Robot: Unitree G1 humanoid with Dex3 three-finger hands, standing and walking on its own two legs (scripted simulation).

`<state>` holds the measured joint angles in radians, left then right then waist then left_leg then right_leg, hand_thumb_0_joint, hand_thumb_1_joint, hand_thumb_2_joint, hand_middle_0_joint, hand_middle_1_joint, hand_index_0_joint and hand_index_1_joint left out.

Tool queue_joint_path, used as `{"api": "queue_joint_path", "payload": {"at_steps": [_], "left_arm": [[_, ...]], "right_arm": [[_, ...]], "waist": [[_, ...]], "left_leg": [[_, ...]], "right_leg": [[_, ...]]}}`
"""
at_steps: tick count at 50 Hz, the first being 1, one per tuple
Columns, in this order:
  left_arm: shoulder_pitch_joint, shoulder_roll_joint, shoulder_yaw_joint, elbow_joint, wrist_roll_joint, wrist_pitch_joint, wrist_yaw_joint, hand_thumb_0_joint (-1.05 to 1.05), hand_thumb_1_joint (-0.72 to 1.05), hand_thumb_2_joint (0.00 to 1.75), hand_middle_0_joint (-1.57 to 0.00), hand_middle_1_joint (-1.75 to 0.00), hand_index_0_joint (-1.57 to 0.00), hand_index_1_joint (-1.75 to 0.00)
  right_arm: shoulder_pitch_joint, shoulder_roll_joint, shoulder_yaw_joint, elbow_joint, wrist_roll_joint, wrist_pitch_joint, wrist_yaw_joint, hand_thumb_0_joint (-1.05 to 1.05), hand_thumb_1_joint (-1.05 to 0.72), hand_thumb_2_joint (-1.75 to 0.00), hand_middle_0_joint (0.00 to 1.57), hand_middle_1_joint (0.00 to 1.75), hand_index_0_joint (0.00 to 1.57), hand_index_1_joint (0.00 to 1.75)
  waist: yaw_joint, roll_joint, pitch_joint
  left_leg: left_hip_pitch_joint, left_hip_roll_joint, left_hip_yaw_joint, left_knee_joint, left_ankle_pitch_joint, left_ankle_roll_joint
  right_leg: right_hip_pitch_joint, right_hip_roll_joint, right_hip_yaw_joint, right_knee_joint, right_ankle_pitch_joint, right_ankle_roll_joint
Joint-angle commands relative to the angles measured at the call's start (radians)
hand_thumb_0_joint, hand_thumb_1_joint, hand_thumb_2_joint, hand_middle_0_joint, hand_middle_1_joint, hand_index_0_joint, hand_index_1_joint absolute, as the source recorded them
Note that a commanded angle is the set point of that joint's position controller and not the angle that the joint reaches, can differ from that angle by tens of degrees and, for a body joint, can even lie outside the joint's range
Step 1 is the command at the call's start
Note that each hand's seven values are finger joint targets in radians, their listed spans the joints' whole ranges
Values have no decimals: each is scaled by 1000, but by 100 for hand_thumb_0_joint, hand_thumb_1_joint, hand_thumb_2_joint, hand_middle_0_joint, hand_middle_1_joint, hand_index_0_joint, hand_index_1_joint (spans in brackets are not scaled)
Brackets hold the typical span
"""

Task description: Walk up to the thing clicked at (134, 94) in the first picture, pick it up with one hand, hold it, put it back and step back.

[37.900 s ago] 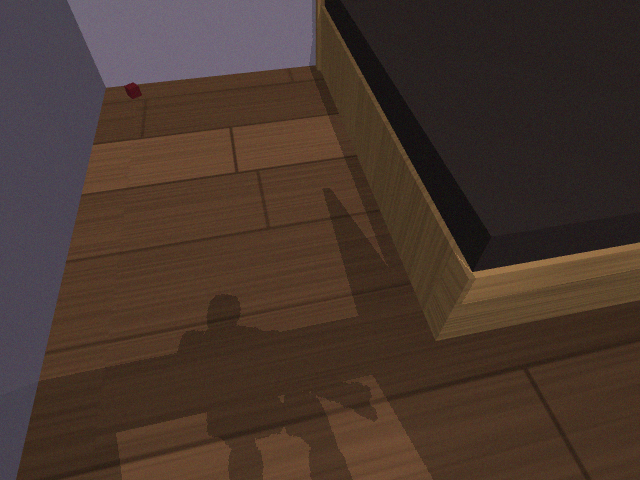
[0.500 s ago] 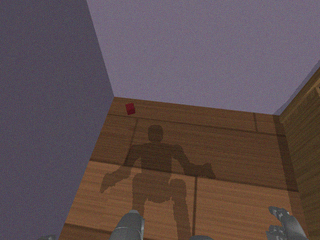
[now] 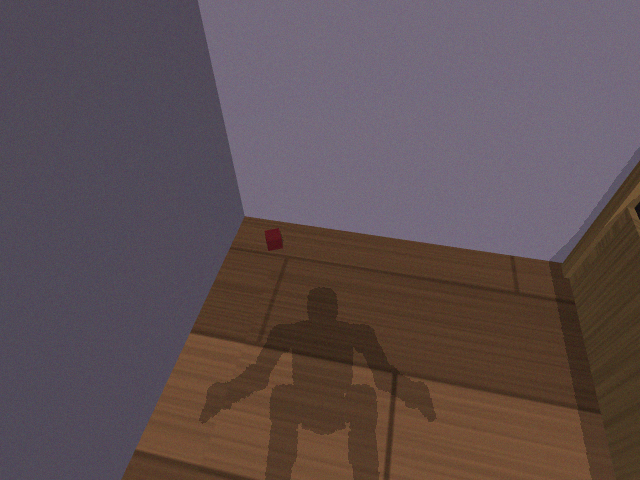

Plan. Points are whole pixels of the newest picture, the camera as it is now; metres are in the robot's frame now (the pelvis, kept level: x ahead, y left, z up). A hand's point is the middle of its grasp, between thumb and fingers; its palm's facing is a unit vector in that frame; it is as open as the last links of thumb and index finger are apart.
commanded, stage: step back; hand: left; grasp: from above
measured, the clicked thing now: (273, 239) +1.10 +0.21 -0.73
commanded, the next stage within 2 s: stand in 0.62 s
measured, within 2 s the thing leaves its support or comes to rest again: neither
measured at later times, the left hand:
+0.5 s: hand out of the picture +0.11 +0.29 -0.15, palm faces +0.04 -0.93 -0.36, open 7.4 cm
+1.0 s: hand out of the picture +0.13 +0.28 -0.14, palm faces -0.02 -0.94 -0.33, open 7.4 cm
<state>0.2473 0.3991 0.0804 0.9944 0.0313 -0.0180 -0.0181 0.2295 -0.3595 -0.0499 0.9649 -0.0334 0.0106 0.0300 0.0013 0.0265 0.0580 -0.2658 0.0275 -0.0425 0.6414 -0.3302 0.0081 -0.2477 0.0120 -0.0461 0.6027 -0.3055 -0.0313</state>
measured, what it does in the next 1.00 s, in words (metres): steps on the spot: left foot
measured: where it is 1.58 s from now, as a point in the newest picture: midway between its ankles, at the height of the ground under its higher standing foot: outside the picture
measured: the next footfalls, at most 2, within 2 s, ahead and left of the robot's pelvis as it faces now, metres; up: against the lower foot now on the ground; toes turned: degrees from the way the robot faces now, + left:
left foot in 0.30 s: +0.13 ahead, +0.15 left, +0.00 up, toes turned +3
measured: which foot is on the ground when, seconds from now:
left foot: down 0.00-0.00, up 0.02-0.28, down 0.30-1.00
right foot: down 0.00-1.00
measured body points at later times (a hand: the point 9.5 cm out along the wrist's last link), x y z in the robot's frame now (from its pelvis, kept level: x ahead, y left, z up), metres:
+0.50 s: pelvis +0.05 +0.02 +0.00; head +0.07 +0.03 +0.45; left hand +0.11 +0.34 -0.13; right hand +0.17 -0.26 -0.12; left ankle +0.09 +0.15 -0.73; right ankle +0.03 -0.11 -0.73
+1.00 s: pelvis +0.05 +0.03 +0.02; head +0.06 +0.03 +0.47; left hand +0.13 +0.33 -0.11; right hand +0.14 -0.27 -0.11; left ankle +0.09 +0.15 -0.73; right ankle +0.03 -0.11 -0.73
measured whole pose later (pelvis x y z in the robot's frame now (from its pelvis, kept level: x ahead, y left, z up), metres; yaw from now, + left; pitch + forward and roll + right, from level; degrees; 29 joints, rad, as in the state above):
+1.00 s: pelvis +0.05 +0.03 +0.02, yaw +1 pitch -3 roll +0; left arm 0.08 0.35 0.00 1.14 0.01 -0.02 -0.01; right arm 0.06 -0.34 -0.01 1.15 -0.01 -0.01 0.02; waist -0.01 0.00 0.06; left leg -0.17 0.03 0.03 0.34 -0.11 -0.01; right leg -0.06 -0.02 -0.01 0.33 -0.22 0.02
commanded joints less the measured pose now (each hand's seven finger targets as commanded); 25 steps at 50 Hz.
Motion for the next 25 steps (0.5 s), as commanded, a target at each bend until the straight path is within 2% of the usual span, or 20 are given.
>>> {"api": "queue_joint_path", "payload": {"at_steps": [1,2,3,4,6,7,9,11,12,13,14,15,16,17,18,20,22,23,25], "left_arm": [[26,336,87,-76,18,-45,31,0,90,90,-20,-30,-20,-30],[-13,303,82,-94,5,-51,32,0,90,90,-20,-30,-20,-30],[-36,275,72,-94,1,-58,35,0,90,90,-20,-30,-20,-30],[-47,262,68,-94,-1,-61,35,0,90,90,-20,-30,-20,-30],[-61,247,59,-99,3,-66,31,0,90,90,-20,-30,-20,-30],[-62,242,56,-97,-1,-66,30,0,90,90,-20,-30,-20,-30],[-89,243,50,-104,1,-59,28,0,90,90,-20,-30,-20,-30],[-87,237,43,-101,-6,-48,28,0,90,90,-20,-30,-20,-30],[-87,233,38,-98,-11,-41,28,0,90,90,-20,-30,-20,-30],[-80,221,30,-94,-17,-34,29,0,90,90,-20,-30,-20,-30],[-64,195,16,-97,-19,-28,30,0,90,90,-20,-30,-20,-30],[-55,164,5,-103,-27,-23,29,0,90,90,-20,-30,-20,-30],[-54,149,-2,-97,-43,-13,28,0,90,90,-20,-30,-20,-30],[-68,169,10,-72,-44,-1,33,0,90,90,-20,-30,-20,-30],[-75,165,1,-65,-39,-2,34,0,90,90,-20,-30,-20,-30],[-43,162,-1,-31,-28,-9,35,0,90,90,-20,-30,-20,-30],[-44,191,3,-10,-24,-23,34,0,90,90,-20,-30,-20,-30],[-79,206,6,-9,-23,-25,31,0,90,90,-20,-30,-20,-30],[-119,207,2,-3,-24,-27,32,0,90,90,-20,-30,-20,-30]], "right_arm": [[-113,-214,-50,-102,0,-16,-36,0,-90,-90,20,30,20,30],[-55,-239,-55,-79,9,-22,-33,0,-90,-90,20,30,20,30],[-32,-230,-55,-60,12,-28,-30,0,-90,-90,20,30,20,30],[-21,-225,-56,-47,10,-28,-28,0,-90,-90,20,30,20,30],[4,-210,-54,-34,3,-30,-18,0,-90,-90,20,30,20,30],[10,-199,-51,-32,3,-28,-16,0,-90,-90,20,30,20,30],[-23,-183,-46,-37,1,-27,-12,0,-90,-90,20,30,20,30],[-41,-174,-45,-33,2,-33,-15,0,-90,-90,20,30,20,30],[-36,-168,-42,-27,5,-37,-19,0,-90,-90,20,30,20,30],[-27,-157,-39,-18,7,-43,-25,0,-90,-90,20,30,20,30],[-19,-173,-44,-13,4,-49,-33,0,-90,-90,20,30,20,30],[-11,-211,-50,-9,1,-55,-41,0,-90,-90,20,30,20,30],[-71,-262,-53,-28,6,-57,-43,0,-90,-90,20,30,20,30],[-96,-296,-54,-31,13,-53,-42,0,-90,-90,20,30,20,30],[-119,-277,-48,-23,13,-50,-41,0,-90,-90,20,30,20,30],[-165,-257,-37,-27,13,-41,-42,0,-90,-90,20,30,20,30],[-192,-207,-22,-13,24,-37,-41,0,-90,-90,20,30,20,30],[-190,-198,-18,-4,25,-36,-40,0,-90,-90,20,30,20,30],[-203,-196,-16,16,23,-38,-39,0,-90,-90,20,30,20,30]], "waist": [[80,-129,100],[47,-65,116],[28,-53,104],[22,-69,97],[19,-113,50],[18,-123,46],[22,-158,43],[28,-165,6],[16,-151,-19],[5,-138,-45],[0,-104,-76],[4,-14,-121],[24,92,-125],[17,114,-107],[25,97,-109],[40,119,-108],[38,75,-130],[20,41,-111],[8,25,-89]], "left_leg": [[-365,-44,-135,298,-216,6],[-364,-27,-134,318,-150,9],[-354,-10,-132,301,-100,5],[-305,-5,-129,289,-63,-1],[-214,2,-91,246,-42,-16],[-188,-1,-74,202,-40,-20],[-105,5,-15,87,-60,-19],[-59,-9,49,-14,-16,-15],[0,-19,74,-91,50,-11],[51,-32,82,-174,141,-2],[110,-11,41,-204,241,18],[158,90,-73,-202,376,47],[91,211,-256,-244,323,132],[1,263,-289,-266,248,196],[29,259,-269,-265,253,188],[23,211,-192,-229,260,129],[-9,142,-104,-179,266,62],[1,109,-76,-177,233,39],[46,97,-54,-179,238,27]], "right_leg": [[19,-442,668,-462,-591,-190],[45,-395,582,-439,-517,-186],[67,-345,493,-411,-393,-164],[28,-306,410,-410,-348,-130],[6,-282,305,-370,-168,-139],[2,-266,254,-347,-101,-130],[-43,-264,196,-311,-15,-134],[7,-249,160,-228,186,-124],[10,-243,135,-165,309,-115],[28,-218,107,-87,432,-91],[19,-196,90,-20,486,-59],[-5,-151,68,45,421,-21],[-33,-46,28,102,129,22],[35,-32,28,92,-126,13],[27,-33,36,54,-140,4],[60,-55,51,-60,-17,-6],[126,-98,114,-125,126,-18],[108,-120,147,-148,159,-23],[66,-136,158,-163,208,-23]]}}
